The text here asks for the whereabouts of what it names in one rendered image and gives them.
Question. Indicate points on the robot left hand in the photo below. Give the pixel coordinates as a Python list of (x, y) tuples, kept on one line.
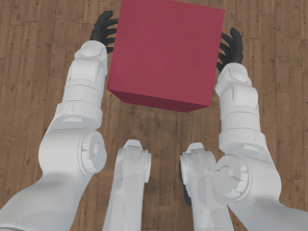
[(100, 31)]

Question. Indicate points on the left robot forearm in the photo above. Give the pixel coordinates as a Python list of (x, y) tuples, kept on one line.
[(83, 90)]

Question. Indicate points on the robot right upper arm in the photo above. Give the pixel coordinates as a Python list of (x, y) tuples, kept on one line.
[(251, 188)]

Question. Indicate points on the left robot shin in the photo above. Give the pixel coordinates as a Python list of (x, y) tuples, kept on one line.
[(122, 151)]

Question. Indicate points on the carton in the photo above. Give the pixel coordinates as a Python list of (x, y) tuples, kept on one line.
[(165, 54)]

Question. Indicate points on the robot right hand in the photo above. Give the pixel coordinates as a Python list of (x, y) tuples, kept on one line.
[(234, 53)]

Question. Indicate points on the right robot forearm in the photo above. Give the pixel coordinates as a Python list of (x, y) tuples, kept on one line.
[(239, 115)]

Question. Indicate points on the robot left upper arm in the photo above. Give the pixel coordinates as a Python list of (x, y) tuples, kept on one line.
[(68, 159)]

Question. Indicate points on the robot right foot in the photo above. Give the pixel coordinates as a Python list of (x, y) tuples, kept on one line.
[(187, 198)]

